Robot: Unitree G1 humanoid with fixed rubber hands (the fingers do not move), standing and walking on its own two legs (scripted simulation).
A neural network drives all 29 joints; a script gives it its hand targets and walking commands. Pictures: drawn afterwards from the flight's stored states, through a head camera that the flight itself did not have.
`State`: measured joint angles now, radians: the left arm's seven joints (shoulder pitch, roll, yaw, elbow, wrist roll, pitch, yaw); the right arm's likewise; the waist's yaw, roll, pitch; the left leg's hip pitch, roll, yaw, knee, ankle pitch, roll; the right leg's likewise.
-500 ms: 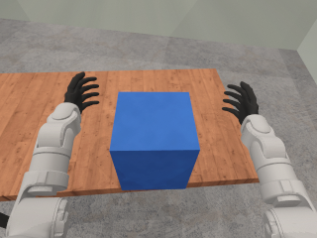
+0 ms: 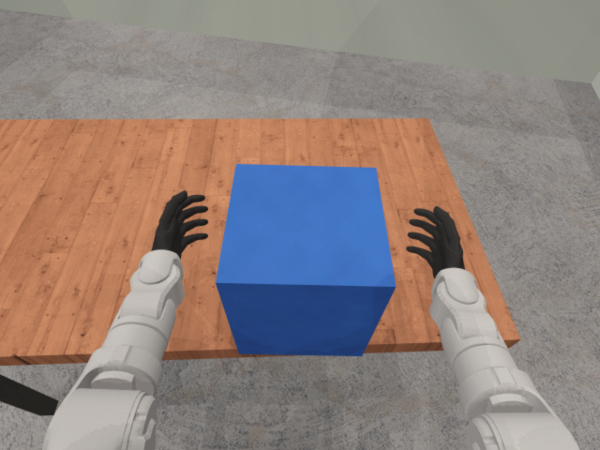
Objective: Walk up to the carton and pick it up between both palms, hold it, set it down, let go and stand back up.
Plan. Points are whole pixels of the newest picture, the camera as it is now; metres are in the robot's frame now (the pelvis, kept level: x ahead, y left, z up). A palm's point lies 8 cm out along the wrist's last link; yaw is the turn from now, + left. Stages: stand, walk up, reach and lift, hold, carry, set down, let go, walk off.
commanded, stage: reach and lift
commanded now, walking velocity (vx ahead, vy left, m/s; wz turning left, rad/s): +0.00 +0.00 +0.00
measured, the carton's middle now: (303, 266) +0.39 +0.03 -0.03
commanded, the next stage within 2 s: none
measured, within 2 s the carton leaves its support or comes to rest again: leaves its support in 1.84 s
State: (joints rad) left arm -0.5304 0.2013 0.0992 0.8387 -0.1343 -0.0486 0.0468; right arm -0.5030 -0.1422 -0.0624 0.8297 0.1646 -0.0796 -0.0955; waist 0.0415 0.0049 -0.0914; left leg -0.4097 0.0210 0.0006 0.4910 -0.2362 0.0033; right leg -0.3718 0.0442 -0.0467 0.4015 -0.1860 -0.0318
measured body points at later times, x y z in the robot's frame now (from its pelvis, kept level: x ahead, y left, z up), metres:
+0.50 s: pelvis -0.03 +0.00 -0.04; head +0.05 +0.01 +0.40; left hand +0.39 +0.21 -0.02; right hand +0.40 -0.19 -0.02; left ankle +0.00 +0.11 -0.74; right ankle +0.00 -0.10 -0.74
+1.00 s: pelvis -0.03 -0.01 -0.04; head +0.05 +0.00 +0.41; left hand +0.39 +0.17 -0.01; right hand +0.39 -0.13 -0.02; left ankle +0.00 +0.11 -0.74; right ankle +0.00 -0.10 -0.74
